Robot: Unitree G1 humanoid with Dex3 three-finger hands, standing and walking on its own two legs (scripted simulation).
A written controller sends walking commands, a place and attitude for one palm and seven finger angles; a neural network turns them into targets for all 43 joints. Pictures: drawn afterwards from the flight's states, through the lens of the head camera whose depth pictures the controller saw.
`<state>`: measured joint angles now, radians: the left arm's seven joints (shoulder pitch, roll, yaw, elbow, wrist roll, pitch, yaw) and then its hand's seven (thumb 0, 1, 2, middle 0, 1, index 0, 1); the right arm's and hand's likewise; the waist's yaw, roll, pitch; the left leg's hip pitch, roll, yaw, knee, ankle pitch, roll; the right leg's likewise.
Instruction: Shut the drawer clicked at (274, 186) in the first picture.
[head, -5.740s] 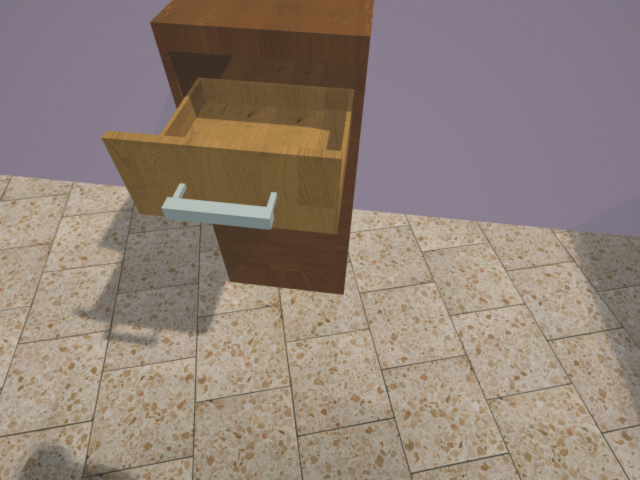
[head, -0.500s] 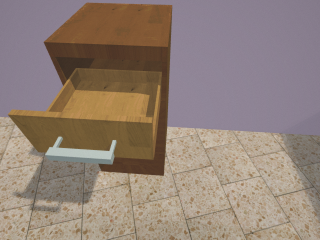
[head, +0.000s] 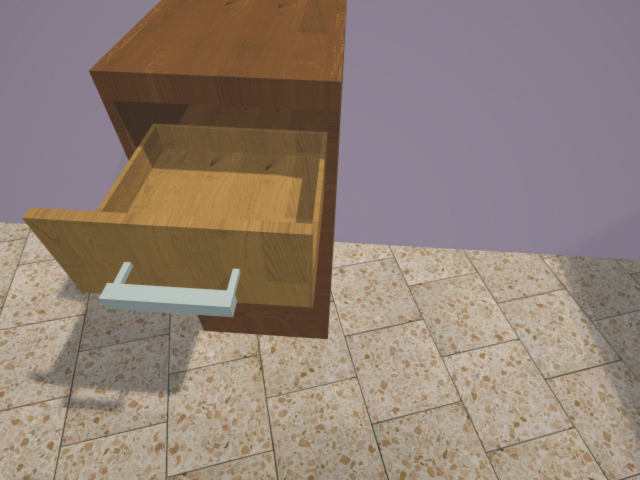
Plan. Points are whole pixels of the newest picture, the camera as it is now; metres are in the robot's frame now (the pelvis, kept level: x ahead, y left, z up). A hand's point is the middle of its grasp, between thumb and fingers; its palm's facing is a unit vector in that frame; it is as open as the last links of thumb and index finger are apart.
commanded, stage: shuffle to correct the standing spot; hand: left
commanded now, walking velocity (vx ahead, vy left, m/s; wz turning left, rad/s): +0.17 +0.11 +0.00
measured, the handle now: (175, 286) +0.36 +0.24 +0.01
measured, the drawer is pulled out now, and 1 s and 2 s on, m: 0.30 0.30 0.30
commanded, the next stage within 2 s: come to a stop and stand still in 0.14 s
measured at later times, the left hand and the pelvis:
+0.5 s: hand out of the picture +0.09 +0.20 -0.17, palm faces +0.01 -0.97 -0.25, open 7.3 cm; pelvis +0.06 +0.02 -0.01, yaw -2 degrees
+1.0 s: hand out of the picture +0.08 +0.18 -0.17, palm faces +0.00 -0.97 -0.22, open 7.3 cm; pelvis +0.02 +0.00 +0.00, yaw +0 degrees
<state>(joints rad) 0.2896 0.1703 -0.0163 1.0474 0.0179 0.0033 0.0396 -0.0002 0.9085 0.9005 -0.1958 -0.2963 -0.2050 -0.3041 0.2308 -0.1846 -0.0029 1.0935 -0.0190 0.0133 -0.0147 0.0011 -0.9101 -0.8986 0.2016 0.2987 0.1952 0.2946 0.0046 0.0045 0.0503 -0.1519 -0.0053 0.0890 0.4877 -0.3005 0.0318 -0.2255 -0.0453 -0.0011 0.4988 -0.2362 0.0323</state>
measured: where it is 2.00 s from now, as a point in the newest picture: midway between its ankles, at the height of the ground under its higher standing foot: outside the picture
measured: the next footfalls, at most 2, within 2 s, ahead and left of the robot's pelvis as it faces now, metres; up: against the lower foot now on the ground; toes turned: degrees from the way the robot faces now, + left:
none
